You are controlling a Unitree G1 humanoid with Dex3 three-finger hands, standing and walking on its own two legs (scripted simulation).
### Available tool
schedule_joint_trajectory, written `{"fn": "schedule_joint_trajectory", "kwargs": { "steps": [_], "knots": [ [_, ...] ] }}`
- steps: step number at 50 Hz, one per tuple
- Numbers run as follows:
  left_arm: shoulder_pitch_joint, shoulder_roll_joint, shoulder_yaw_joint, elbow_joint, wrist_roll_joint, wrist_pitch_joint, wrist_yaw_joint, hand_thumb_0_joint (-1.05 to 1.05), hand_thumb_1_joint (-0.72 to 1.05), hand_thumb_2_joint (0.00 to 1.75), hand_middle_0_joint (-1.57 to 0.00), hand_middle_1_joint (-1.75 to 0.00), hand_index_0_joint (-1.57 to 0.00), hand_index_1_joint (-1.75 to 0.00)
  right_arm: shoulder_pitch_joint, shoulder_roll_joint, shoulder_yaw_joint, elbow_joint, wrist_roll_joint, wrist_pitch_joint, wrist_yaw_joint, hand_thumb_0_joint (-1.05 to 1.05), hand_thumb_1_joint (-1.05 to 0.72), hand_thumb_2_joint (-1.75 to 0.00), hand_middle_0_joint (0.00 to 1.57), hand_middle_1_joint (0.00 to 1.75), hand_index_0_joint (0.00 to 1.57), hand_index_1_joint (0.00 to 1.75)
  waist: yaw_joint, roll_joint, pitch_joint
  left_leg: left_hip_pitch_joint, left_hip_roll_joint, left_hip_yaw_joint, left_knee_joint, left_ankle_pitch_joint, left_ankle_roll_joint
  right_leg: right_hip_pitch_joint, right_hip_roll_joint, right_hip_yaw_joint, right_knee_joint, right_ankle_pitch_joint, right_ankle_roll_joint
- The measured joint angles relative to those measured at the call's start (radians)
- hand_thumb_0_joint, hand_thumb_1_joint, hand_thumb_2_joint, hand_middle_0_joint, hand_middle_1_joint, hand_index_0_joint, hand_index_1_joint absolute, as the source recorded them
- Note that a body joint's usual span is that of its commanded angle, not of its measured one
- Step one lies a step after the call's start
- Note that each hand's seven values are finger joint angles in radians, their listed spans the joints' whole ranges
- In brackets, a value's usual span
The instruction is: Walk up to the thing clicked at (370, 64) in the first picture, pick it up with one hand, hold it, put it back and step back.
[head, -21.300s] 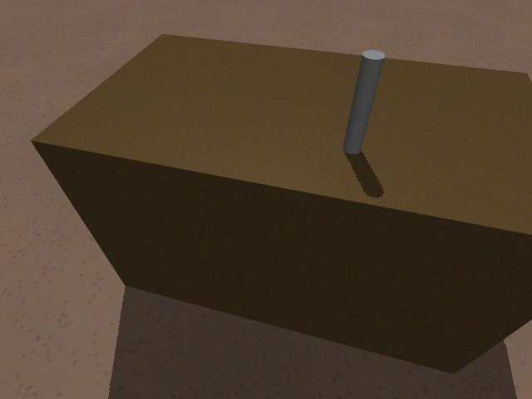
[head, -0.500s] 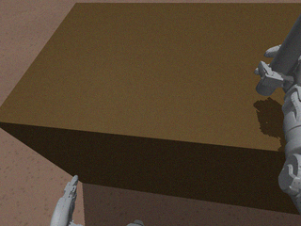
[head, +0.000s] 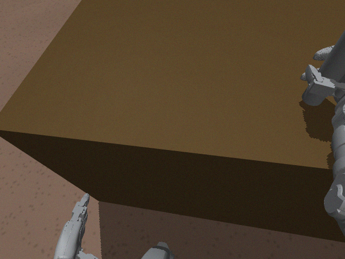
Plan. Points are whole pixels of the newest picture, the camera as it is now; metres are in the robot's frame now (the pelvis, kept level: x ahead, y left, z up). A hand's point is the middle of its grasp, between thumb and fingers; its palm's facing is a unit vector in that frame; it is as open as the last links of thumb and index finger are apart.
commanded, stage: lower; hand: right
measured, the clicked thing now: (340, 59) +0.53 -0.22 +0.16
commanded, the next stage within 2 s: loosen in 0.24 s
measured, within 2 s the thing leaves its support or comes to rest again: rests again in 0.06 s
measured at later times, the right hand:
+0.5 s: hand (317, 78) +0.53 -0.20 +0.10, palm faces +0.16 +0.99 +0.01, open 5.5 cm
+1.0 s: hand (316, 79) +0.53 -0.21 +0.10, palm faces +0.17 +0.99 +0.01, open 13.9 cm
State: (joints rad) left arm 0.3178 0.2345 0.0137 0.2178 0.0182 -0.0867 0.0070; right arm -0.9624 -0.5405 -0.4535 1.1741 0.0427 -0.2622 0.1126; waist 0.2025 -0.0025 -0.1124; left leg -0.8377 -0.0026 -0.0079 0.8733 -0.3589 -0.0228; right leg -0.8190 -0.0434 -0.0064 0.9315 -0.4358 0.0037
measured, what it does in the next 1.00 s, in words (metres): stands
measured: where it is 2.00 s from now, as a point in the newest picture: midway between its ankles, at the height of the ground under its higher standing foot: outside the picture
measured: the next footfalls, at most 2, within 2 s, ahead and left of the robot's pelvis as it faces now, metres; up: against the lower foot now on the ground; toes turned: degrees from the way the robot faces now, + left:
none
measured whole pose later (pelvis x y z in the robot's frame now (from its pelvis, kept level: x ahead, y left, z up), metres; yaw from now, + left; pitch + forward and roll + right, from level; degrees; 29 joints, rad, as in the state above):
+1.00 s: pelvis +0.00 +0.01 -0.01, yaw +0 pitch +20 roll +2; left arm 0.34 0.24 0.01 0.13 0.02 -0.07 0.01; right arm -0.97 -0.57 -0.48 1.18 0.03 -0.27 0.11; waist 0.22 -0.01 -0.12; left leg -0.92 -0.01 0.00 0.95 -0.39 -0.01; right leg -0.90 -0.05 0.01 1.01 -0.47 0.01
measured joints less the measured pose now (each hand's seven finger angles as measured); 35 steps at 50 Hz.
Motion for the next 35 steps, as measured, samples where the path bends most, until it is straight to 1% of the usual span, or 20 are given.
{"fn": "schedule_joint_trajectory", "kwargs": {
  "steps": [3,11,17,22,25,29,35],
  "knots": [
    [0.003,0.002,0.001,-0.008,-0.001,0.002,0.003,-0.01,-0.55,0.06,-0.06,-0.05,-0.06,-0.05,-0.004,0.0,0.006,0.007,0.001,-0.004,0.001,-0.02,-0.14,-1.15,0.98,1.12,0.98,1.17,0.0,0.0,-0.002,-0.012,-0.001,0.002,0.01,-0.004,0.001,-0.012,-0.001,0.002,0.01,-0.004,0.002],
    [0.006,-0.002,-0.003,-0.031,0.002,0.004,0.003,-0.01,-0.55,0.06,-0.05,-0.05,-0.06,-0.05,0.008,-0.002,-0.01,0.005,-0.003,-0.014,0.0,-0.02,-0.14,-1.15,0.98,1.12,0.98,1.17,0.009,-0.003,-0.01,-0.033,-0.002,0.007,0.034,-0.018,0.004,-0.034,-0.003,0.008,0.033,-0.016,0.005],
    [0.009,-0.003,-0.001,-0.042,0.003,0.005,0.001,-0.01,-0.55,0.06,-0.05,-0.05,-0.06,-0.05,0.004,-0.005,-0.011,0.012,-0.003,-0.027,0.003,-0.02,-0.14,-1.14,0.98,1.11,0.99,1.16,0.009,-0.004,-0.014,-0.045,-0.002,0.011,0.051,-0.027,0.006,-0.047,-0.002,0.013,0.049,-0.024,0.006],
    [0.009,0.0,-0.003,-0.068,0.006,0.014,-0.005,-0.01,-0.54,0.05,-0.06,-0.05,-0.06,-0.05,-0.003,-0.013,-0.017,0.013,-0.009,-0.027,0.005,-0.02,-0.15,-1.1,1.0,1.09,1.01,1.14,0.012,-0.004,-0.015,-0.06,-0.002,0.012,0.066,-0.03,0.007,-0.062,-0.002,0.014,0.064,-0.026,0.007],
    [0.017,0.0,-0.002,-0.079,0.004,0.014,-0.007,-0.01,-0.53,0.04,-0.06,-0.05,-0.07,-0.05,-0.007,-0.019,-0.019,0.014,-0.01,-0.026,0.008,-0.03,-0.14,-1.02,1.0,1.05,1.03,1.09,0.015,-0.005,-0.013,-0.066,-0.003,0.012,0.07,-0.03,0.007,-0.069,-0.003,0.015,0.069,-0.026,0.008],
    [0.025,0.002,-0.001,-0.089,0.006,0.016,-0.008,-0.01,-0.52,0.04,-0.06,-0.05,-0.07,-0.04,-0.015,-0.028,-0.023,0.016,-0.012,-0.021,0.009,-0.03,-0.11,-0.84,1.03,0.96,1.07,0.98,0.017,-0.003,-0.011,-0.076,-0.004,0.011,0.076,-0.028,0.008,-0.077,-0.004,0.014,0.074,-0.025,0.008],
    [0.029,0.006,-0.001,-0.097,0.006,0.021,-0.005,-0.01,-0.53,0.04,-0.06,-0.05,-0.07,-0.05,-0.019,-0.031,-0.027,0.017,-0.016,-0.013,0.006,-0.01,0.02,-0.56,1.0,0.78,1.01,0.78,0.02,-0.005,-0.006,-0.086,-0.006,0.01,0.082,-0.026,0.008,-0.088,-0.006,0.014,0.083,-0.026,0.008]
  ]
}}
